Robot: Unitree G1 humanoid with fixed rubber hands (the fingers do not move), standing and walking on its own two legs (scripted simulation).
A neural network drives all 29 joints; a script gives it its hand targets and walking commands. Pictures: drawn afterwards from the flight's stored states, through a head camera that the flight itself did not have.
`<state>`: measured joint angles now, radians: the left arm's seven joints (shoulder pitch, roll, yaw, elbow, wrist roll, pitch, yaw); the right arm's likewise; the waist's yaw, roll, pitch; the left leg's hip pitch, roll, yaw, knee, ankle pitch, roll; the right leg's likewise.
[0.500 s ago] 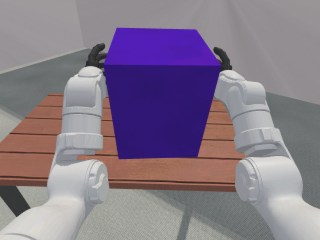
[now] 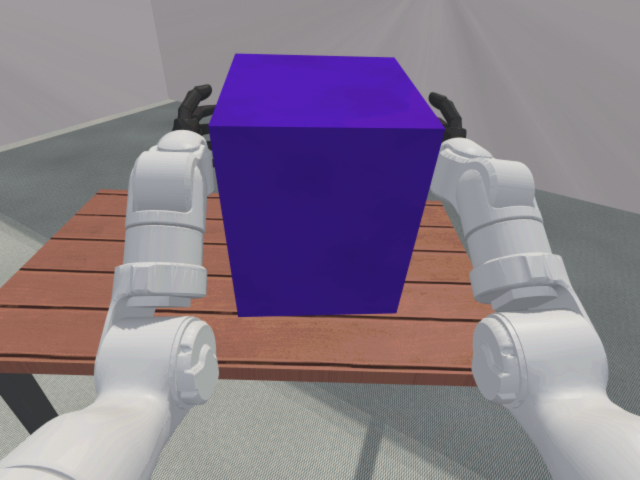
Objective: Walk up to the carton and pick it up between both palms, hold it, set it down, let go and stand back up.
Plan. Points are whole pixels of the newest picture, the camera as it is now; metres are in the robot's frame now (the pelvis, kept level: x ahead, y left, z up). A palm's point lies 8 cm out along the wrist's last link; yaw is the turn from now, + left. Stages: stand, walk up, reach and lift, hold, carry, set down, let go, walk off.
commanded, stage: set down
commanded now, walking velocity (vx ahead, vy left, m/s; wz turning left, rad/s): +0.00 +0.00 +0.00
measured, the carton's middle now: (317, 185) +0.40 +0.02 +0.25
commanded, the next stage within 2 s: none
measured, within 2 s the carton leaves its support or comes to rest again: neither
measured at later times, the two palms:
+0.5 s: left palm (197, 154) +0.42 +0.18 +0.28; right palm (418, 173) +0.44 -0.11 +0.25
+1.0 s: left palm (205, 181) +0.41 +0.17 +0.25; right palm (422, 186) +0.44 -0.12 +0.24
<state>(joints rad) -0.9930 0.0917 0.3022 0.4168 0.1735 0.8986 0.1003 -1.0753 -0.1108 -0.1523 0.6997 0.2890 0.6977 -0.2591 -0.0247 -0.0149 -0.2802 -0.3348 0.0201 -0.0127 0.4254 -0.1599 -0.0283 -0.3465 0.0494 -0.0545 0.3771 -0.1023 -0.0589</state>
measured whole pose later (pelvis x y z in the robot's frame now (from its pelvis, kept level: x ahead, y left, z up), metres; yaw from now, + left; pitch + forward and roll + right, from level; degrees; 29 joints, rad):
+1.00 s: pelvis +0.02 +0.00 +0.00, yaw +0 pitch +1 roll +0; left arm -0.89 0.01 0.34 0.44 0.24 0.60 0.15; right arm -1.06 -0.12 -0.07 0.99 0.26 0.25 -0.13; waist -0.02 -0.01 -0.12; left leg -0.25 0.02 -0.01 0.43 -0.19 -0.02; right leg -0.26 0.05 -0.06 0.37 -0.14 -0.06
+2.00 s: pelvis +0.03 -0.01 +0.00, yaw +0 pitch +2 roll +0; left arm -0.91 -0.05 0.35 0.57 0.24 0.50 0.21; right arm -1.04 -0.18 -0.07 1.09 0.19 0.16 -0.04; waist 0.06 0.04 -0.06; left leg -0.25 0.04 -0.01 0.43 -0.21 -0.03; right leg -0.26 0.07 -0.06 0.37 -0.15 -0.08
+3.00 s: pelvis +0.05 -0.02 +0.00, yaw +0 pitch +3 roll +0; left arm -0.85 -0.14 0.45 0.65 0.24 0.35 0.23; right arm -1.03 -0.17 -0.22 1.16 -0.05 0.07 0.05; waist 0.11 0.05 -0.04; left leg -0.25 0.05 -0.01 0.42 -0.23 -0.04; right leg -0.26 0.08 -0.06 0.37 -0.18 -0.09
